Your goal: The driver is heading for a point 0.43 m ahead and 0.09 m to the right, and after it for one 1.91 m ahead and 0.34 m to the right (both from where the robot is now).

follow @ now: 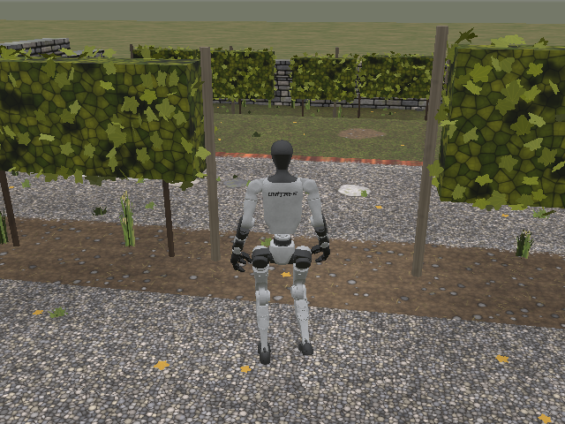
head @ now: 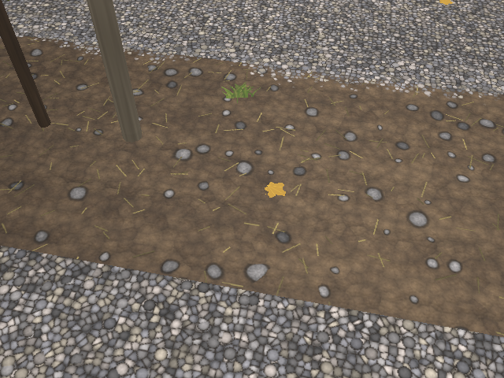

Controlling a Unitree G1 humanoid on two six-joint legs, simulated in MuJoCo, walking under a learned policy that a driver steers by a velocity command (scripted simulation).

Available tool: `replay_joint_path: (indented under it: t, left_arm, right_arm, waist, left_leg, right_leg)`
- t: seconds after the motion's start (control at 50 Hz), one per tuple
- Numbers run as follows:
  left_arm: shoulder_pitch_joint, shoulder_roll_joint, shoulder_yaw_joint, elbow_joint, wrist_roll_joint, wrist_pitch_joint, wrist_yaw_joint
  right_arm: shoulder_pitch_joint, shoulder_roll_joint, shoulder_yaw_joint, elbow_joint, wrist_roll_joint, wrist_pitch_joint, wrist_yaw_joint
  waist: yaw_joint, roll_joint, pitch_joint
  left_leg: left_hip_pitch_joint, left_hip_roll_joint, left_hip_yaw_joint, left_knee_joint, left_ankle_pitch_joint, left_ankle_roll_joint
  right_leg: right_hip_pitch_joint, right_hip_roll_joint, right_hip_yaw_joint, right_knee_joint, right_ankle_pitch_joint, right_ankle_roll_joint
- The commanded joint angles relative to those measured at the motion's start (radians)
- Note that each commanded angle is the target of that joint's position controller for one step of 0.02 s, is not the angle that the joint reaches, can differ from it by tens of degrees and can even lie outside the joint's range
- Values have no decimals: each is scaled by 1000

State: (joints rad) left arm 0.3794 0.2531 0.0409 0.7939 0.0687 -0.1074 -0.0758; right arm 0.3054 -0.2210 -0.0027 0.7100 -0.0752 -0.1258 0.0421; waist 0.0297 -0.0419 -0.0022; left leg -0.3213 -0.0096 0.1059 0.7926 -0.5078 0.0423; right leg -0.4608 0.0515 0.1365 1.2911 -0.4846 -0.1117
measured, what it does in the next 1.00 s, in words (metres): goes down, turning right: right foot 0.17 m lower, then left foot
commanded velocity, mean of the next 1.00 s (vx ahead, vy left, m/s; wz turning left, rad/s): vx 0.42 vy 0.00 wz -0.36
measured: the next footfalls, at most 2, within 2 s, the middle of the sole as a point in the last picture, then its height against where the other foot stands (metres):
right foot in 0.34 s outside the picture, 0.17 m lower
left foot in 0.74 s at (264, 364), level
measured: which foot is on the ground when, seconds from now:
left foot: down 0.00-0.34, up 0.36-0.72, down 0.74-1.00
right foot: up 0.00-0.32, down 0.34-0.78, up 0.80-1.00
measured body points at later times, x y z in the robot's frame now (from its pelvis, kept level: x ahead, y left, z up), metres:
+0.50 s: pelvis +0.26 -0.04 -0.15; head +0.29 -0.06 +0.30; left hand +0.43 +0.17 -0.28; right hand +0.28 -0.32 -0.27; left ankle +0.30 +0.13 -0.73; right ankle +0.29 -0.10 -0.88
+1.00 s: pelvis +0.48 -0.05 -0.14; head +0.52 -0.06 +0.31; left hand +0.73 +0.13 -0.25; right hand +0.50 -0.34 -0.24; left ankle +0.56 +0.02 -0.88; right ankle +0.48 -0.20 -0.84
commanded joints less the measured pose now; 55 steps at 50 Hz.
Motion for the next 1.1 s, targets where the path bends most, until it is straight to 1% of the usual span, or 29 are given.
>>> replay_joint_path:
  t: [0.02, 0.04, 0.08, 0.12, 0.16, 0.18, 0.2, 0.24, 0.28, 0.32, 0.34, 0.36, 0.38, 0.4, 0.42, 0.44, 0.46, 0.5, 0.54, 0.6, 0.7, 0.74, 0.76, 0.78, 0.8, 0.82, 0.88, 0.96, 1.1]
  left_arm:
    - [-83, 44, -1, -102, 23, 5, 27]
    - [-54, -35, -40, -81, 57, 23, 16]
    - [-94, -23, -46, -68, 67, 18, -21]
    - [-189, 19, -34, -68, 19, 4, -43]
    - [-287, 26, -32, -101, 9, 23, -39]
    - [-373, 60, 2, -150, -163, 47, -14]
    - [-403, 45, -11, -155, -167, 59, -7]
    - [-452, 9, -14, -173, -122, 83, -19]
    - [-425, -11, -11, -147, -113, 97, -35]
    - [-165, 55, 39, -62, -109, 106, -18]
    - [55, 135, 71, 8, -94, 103, -6]
    - [67, 196, 68, 12, -71, 91, 6]
    - [70, 233, 82, -16, -80, 90, 21]
    - [24, 198, 76, -50, -85, 101, 34]
    - [-16, 229, 75, -35, -86, 93, 45]
    - [-137, 177, 62, -62, -84, 89, 52]
    - [-254, 150, 45, -93, -77, 77, 64]
    - [-302, 124, 42, -115, -71, 56, 66]
    - [-278, 137, 53, -112, -77, 46, 85]
    - [-153, 137, 62, -71, -102, 68, 109]
    - [-54, 112, 64, -53, -103, 83, 106]
    - [-66, 87, 57, -61, -95, 83, 103]
    - [-86, 52, 46, -79, -83, 74, 99]
    - [31, 41, 40, -63, -95, 63, 99]
    - [25, 90, 39, -57, -78, 59, 92]
    - [-43, 142, 56, -78, -76, 62, 88]
    - [-198, 93, 52, -122, -52, 84, 92]
    - [-177, 36, 36, -102, -62, 85, 100]
    - [-295, 71, 47, -138, -74, 98, 106]
  right_arm:
    - [57, 7, 15, -6, 16, -4, -1]
    - [-17, 53, 31, -10, -9, 2, -26]
    - [-70, 62, 45, -21, -21, -17, -84]
    - [90, -21, 29, 30, -28, -36, -107]
    - [226, -50, 33, 115, -40, -25, -75]
    - [143, -160, -32, 103, 151, -9, -102]
    - [173, -157, -28, 122, 157, 0, -100]
    - [228, -112, -33, 133, 126, 22, -90]
    - [225, -88, -42, 123, 111, 50, -90]
    - [180, -129, -67, 137, 96, 58, -79]
    - [100, -118, -72, 120, 108, 39, -67]
    - [208, -23, -50, 79, 68, 10, -42]
    - [217, -95, -43, 7, 90, -17, -30]
    - [152, -142, -58, -23, 93, -18, -41]
    - [117, -118, -54, -71, 123, -33, -50]
    - [42, -122, -59, -69, 118, -18, -83]
    - [18, -130, -66, -76, 107, 13, -99]
    - [45, -149, -83, -46, 51, 39, -111]
    - [-33, -122, -83, -74, 36, 30, -104]
    - [-204, -52, -62, -120, 61, 22, -84]
    - [-296, -106, -80, -161, 86, -1, -52]
    - [-219, -125, -91, -142, 65, -14, -47]
    - [-120, -161, -101, -131, 45, -19, -50]
    - [29, -212, -121, -79, 26, -12, -42]
    - [99, -185, -122, -50, 58, 2, -34]
    - [46, -150, -106, -71, 85, 15, -36]
    - [-136, -114, -86, -108, 78, 57, -43]
    - [-164, -195, -118, -103, 77, 87, -52]
    - [-144, -195, -128, -96, 107, 133, -85]
  waist:
    - [-19, 57, 80]
    - [18, 51, 111]
    - [-3, 51, 59]
    - [-79, 50, 39]
    - [-88, 99, 105]
    - [-73, 62, 165]
    - [-82, 38, 150]
    - [-124, 45, 122]
    - [-121, 46, 117]
    - [18, 73, -26]
    - [164, -24, -78]
    - [65, -194, -160]
    - [88, -193, -356]
    - [92, -105, -384]
    - [22, 4, -345]
    - [-28, 77, -209]
    - [-101, 66, -67]
    - [-130, 91, -1]
    - [-101, 29, -33]
    - [-9, -15, -66]
    - [24, -62, -41]
    - [-22, -68, -70]
    - [-66, -15, -158]
    - [-74, 236, -319]
    - [-106, 349, -354]
    - [-100, 240, -240]
    - [-37, 83, -69]
    - [-5, 191, -145]
    - [-15, 192, -128]
  left_leg:
    - [143, 402, -514, -413, 265, 303]
    - [36, 318, -374, -401, 238, 221]
    - [-41, 191, -169, -348, 240, 141]
    - [-75, 113, -26, -247, 182, 110]
    - [-192, 158, -47, -268, 83, 105]
    - [-211, 176, -74, -212, 235, 93]
    - [-132, 188, -37, -123, 238, 79]
    - [24, 223, -39, -1, 236, 67]
    - [131, 249, -60, 130, 324, 53]
    - [80, 238, -36, 453, 623, 41]
    - [-83, 135, 49, 915, 504, -4]
    - [-602, 46, 27, 1275, -302, -34]
    - [-707, 83, -154, 1216, -249, -33]
    - [-731, 107, -184, 1194, -215, -47]
    - [-801, 94, -229, 972, 46, -34]
    - [-802, 115, -206, 889, 143, -52]
    - [-710, 139, -238, 684, 235, -104]
    - [-476, 160, -234, 439, 277, -163]
    - [-310, 134, -200, 202, 431, -164]
    - [-177, 41, -162, -65, 595, -143]
    - [-206, 14, -198, -266, 435, -72]
    - [-36, 7, -164, -338, 500, -9]
    - [177, 98, -235, -299, 753, 53]
    - [549, 269, -499, -258, 873, 244]
    - [590, 392, -749, -364, 803, 323]
    - [517, 370, -735, -387, 658, 291]
    - [186, 236, -517, -424, 759, 192]
    - [58, 146, -392, -426, 974, 179]
    - [37, 128, -534, -427, 497, 150]
  right_leg:
    - [-519, -119, 42, 122, 167, 27]
    - [-405, -181, 70, -71, 337, 16]
    - [-257, -168, -18, -305, 683, 26]
    - [-136, -139, -112, -541, 1029, 45]
    - [31, -111, -167, -572, 1046, 46]
    - [-25, -35, -78, -639, 1002, 44]
    - [-39, -38, -100, -690, 1007, 42]
    - [-109, -57, -110, -758, 1016, 43]
    - [-122, -86, -120, -844, 934, 39]
    - [242, -76, -146, -908, 893, -25]
    - [491, -90, -152, -1010, 1033, -118]
    - [921, -205, -7, -610, 1349, -189]
    - [1035, -309, 214, -598, 1211, -320]
    - [955, -331, 289, -711, 966, -336]
    - [823, -399, 462, -884, 367, -335]
    - [598, -408, 588, -1010, 63, -306]
    - [327, -396, 570, -1050, 183, -303]
    - [58, -259, 388, -1016, 381, -255]
    - [-25, -133, 220, -976, 529, -193]
    - [11, -83, 202, -947, 498, -151]
    - [259, -155, 343, -863, 330, -128]
    - [275, -109, 298, -752, 542, -77]
    - [196, -50, 210, -559, 611, -31]
    - [-81, 74, 89, -243, 387, 59]
    - [-223, 84, 27, -61, -125, 111]
    - [-319, 28, 32, 2, -118, 124]
    - [-235, -69, -35, -203, 30, 157]
    - [25, -9, -105, -490, 146, 177]
    - [108, 9, -50, -704, 223, 155]
Keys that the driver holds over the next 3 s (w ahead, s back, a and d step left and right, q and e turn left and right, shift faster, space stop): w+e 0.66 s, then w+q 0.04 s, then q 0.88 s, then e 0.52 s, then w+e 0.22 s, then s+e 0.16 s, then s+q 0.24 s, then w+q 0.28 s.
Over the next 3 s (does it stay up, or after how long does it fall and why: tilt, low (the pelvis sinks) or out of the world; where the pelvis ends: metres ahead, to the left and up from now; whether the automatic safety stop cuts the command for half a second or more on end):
stays up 0.65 -0.12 -0.14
